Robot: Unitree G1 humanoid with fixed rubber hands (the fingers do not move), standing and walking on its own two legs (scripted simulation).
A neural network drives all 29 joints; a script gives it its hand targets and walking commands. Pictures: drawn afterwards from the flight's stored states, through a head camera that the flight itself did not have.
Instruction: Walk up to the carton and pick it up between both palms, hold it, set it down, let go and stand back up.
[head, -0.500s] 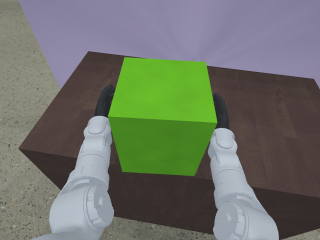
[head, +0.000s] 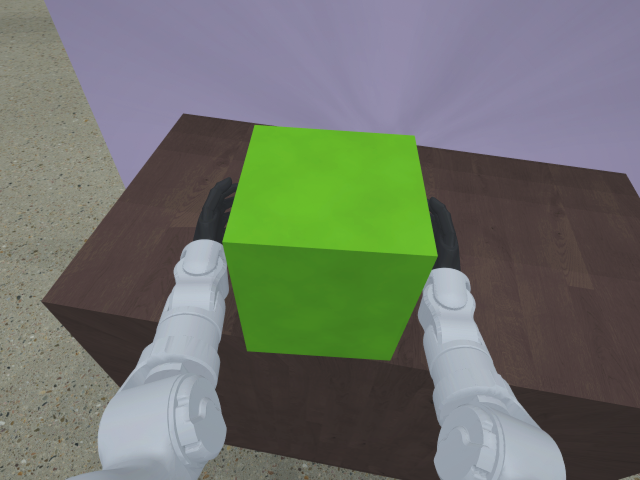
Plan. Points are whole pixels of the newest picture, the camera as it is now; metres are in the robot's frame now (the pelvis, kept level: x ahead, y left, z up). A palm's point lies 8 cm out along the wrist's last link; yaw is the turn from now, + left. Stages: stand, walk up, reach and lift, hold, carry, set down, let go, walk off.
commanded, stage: reach and lift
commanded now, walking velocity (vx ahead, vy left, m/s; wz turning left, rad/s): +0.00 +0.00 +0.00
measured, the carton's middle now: (326, 249) +0.42 +0.00 +0.06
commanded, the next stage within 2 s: none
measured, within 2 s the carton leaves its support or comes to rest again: leaves its support in 0.12 s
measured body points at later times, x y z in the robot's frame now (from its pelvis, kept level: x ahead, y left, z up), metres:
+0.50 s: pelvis -0.03 -0.01 +0.00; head +0.00 +0.04 +0.45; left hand +0.41 +0.16 +0.09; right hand +0.39 -0.14 +0.10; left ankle -0.01 +0.11 -0.75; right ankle -0.03 -0.12 -0.75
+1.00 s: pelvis -0.02 -0.01 +0.00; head -0.03 +0.01 +0.45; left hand +0.41 +0.15 +0.13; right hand +0.39 -0.15 +0.12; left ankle -0.01 +0.11 -0.75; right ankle -0.03 -0.12 -0.75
